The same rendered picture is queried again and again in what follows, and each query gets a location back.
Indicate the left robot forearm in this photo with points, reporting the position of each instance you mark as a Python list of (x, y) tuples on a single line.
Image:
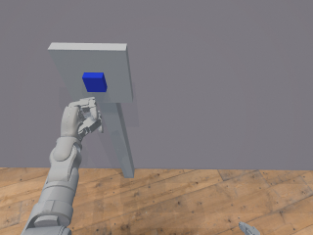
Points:
[(54, 207)]

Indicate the button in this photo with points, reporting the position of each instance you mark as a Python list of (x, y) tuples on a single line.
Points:
[(95, 81)]

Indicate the panel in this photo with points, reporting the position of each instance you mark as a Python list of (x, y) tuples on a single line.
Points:
[(72, 60)]

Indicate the left robot hand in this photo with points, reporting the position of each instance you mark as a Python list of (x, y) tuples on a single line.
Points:
[(75, 124)]

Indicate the robot left upper arm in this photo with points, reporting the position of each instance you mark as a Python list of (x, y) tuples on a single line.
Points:
[(48, 230)]

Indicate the right robot hand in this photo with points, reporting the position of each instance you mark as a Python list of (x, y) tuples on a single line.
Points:
[(247, 229)]

